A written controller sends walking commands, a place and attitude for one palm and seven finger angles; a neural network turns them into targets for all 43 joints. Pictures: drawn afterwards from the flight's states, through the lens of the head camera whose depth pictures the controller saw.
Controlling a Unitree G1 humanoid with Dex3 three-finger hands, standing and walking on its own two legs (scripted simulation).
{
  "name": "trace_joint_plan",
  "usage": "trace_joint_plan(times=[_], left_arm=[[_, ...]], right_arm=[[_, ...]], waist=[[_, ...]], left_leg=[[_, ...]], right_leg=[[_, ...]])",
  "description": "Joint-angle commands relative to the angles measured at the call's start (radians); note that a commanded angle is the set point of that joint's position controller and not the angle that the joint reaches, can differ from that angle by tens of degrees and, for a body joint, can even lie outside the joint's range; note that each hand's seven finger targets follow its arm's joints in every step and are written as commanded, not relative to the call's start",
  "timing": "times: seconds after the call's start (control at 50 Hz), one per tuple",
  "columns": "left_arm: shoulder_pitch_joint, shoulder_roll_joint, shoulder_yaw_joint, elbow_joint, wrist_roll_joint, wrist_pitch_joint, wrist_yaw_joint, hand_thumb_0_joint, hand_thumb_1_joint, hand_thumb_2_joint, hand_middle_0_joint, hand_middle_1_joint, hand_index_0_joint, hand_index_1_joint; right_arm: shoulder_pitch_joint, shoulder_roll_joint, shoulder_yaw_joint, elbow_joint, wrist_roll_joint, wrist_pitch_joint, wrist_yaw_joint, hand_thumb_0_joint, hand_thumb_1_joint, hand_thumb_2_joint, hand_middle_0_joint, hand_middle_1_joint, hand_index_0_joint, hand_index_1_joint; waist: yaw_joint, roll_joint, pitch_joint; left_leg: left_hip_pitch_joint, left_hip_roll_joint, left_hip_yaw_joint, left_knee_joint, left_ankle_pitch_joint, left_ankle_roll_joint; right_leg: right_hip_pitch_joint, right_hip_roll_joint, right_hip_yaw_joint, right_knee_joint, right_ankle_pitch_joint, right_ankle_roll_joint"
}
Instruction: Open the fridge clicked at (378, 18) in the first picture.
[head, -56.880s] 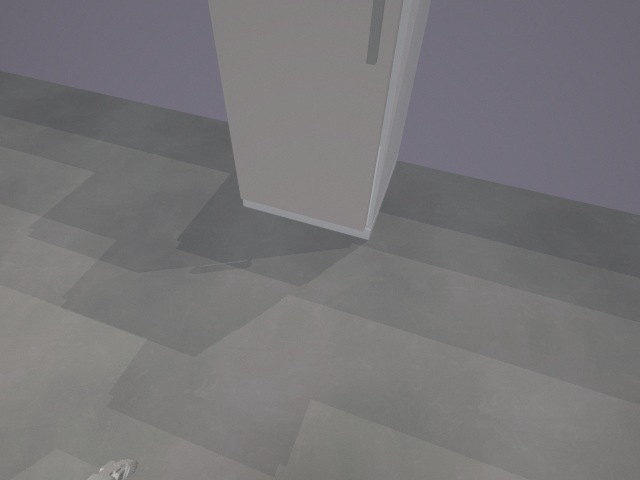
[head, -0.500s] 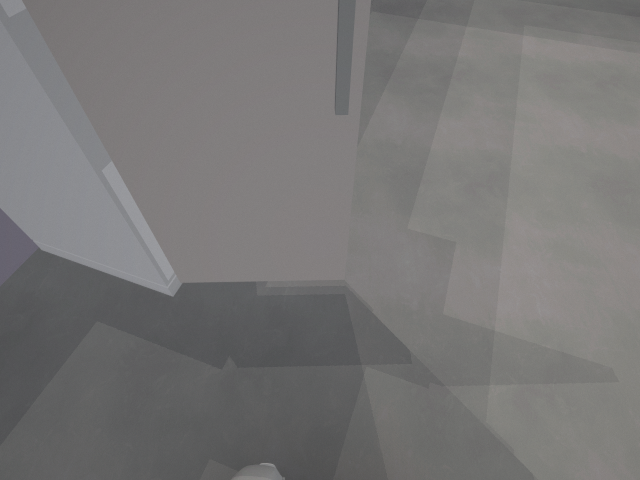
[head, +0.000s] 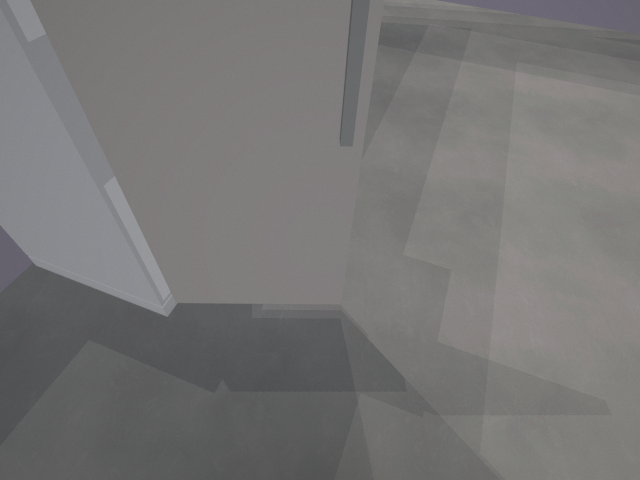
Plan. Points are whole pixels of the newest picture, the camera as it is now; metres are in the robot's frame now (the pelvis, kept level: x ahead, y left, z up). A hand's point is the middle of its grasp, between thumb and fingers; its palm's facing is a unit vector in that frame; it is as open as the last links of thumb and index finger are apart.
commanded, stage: let the arm hang, fingers relaxed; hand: right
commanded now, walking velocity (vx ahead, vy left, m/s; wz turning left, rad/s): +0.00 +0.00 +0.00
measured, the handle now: (356, 25) +0.72 +0.01 +0.23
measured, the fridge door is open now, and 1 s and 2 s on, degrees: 69 69 69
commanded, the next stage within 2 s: look to check the result in 0.08 s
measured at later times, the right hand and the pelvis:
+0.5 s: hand out of the picture +0.00 -0.17 -0.17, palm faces +0.01 +0.98 -0.19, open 7.3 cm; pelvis -0.01 +0.00 +0.00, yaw +0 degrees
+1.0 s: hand out of the picture +0.01 -0.18 -0.17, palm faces +0.00 +0.98 -0.20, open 7.4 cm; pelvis -0.02 +0.00 +0.00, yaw +0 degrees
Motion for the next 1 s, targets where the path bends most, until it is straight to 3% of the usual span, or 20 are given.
trace_joint_plan(times=[0.0,0.16,0.3,0.42,0.98], left_arm=[[0.09,0.086,0.015,-0.003,-0.005,-0.007,0.006,0.0,0.9,0.9,-0.2,-0.3,-0.2,-0.3],[0.097,0.086,0.012,0.013,-0.004,-0.007,0.008,0.0,0.9,0.9,-0.2,-0.3,-0.2,-0.3],[0.108,0.085,0.013,0.02,-0.007,-0.005,0.008,0.0,0.9,0.9,-0.2,-0.3,-0.2,-0.3],[0.115,0.078,0.013,0.025,-0.006,-0.004,0.007,0.0,0.9,0.9,-0.2,-0.3,-0.2,-0.3],[0.08,0.113,0.018,0.013,-0.006,-0.012,0.007,0.0,0.9,0.9,-0.2,-0.3,-0.2,-0.3]], right_arm=[[0.06,-0.114,-0.018,-0.02,0.004,-0.011,-0.003,0.0,-0.9,-0.9,0.2,0.3,0.2,0.3],[0.068,-0.11,-0.015,-0.005,0.006,-0.011,-0.002,0.0,-0.9,-0.9,0.2,0.3,0.2,0.3],[0.084,-0.111,-0.013,0.005,0.006,-0.011,-0.003,0.0,-0.9,-0.9,0.2,0.3,0.2,0.3],[0.09,-0.103,-0.012,0.013,0.006,-0.012,-0.002,0.0,-0.9,-0.9,0.2,0.3,0.2,0.3],[0.058,-0.129,-0.019,0.008,0.002,-0.01,0.002,0.0,-0.9,-0.9,0.2,0.3,0.2,0.3]], waist=[[-0.004,0.026,-0.027],[-0.004,0.01,-0.017],[-0.004,0.038,0.008],[-0.004,0.024,0.024],[-0.008,0.013,0.015]], left_leg=[[0.041,0.088,-0.052,-0.047,0.315,0.043],[0.046,0.088,-0.053,-0.061,0.305,0.045],[0.031,0.084,-0.059,-0.091,0.233,0.045],[0.022,0.083,-0.063,-0.106,0.18,0.046],[0.022,0.086,-0.052,-0.088,0.19,0.042]], right_leg=[[-0.008,-0.125,0.072,-0.055,0.332,0.007],[-0.003,-0.126,0.073,-0.07,0.322,0.007],[-0.019,-0.126,0.077,-0.081,0.24,0.004],[-0.033,-0.124,0.079,-0.091,0.196,0.003],[-0.038,-0.138,0.095,-0.105,0.233,0.0]])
